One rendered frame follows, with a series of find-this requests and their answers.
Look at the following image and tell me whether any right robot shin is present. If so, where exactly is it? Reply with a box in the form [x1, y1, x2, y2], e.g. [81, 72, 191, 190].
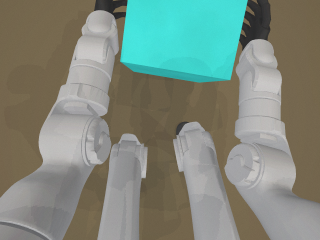
[179, 121, 217, 156]

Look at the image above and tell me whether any robot left upper arm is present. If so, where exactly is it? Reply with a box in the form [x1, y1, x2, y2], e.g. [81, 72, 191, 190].
[0, 113, 112, 240]

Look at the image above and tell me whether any left robot hand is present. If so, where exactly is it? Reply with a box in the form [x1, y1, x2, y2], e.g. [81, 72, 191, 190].
[94, 0, 128, 19]

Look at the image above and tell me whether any robot right forearm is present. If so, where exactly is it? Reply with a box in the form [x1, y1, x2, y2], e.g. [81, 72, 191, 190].
[234, 39, 293, 160]

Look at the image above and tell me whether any robot right upper arm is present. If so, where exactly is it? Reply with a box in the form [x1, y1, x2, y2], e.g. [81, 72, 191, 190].
[224, 141, 320, 240]

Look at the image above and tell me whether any right robot thigh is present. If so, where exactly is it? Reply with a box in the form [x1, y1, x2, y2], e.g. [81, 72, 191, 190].
[173, 128, 240, 240]

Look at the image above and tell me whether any robot left forearm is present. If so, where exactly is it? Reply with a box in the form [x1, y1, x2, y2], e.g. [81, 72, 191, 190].
[38, 10, 119, 154]

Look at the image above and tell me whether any right robot hand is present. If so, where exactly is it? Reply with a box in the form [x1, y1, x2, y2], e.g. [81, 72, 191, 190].
[239, 0, 271, 50]

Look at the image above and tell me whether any carton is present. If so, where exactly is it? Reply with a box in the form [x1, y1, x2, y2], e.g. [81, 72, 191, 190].
[120, 0, 248, 83]

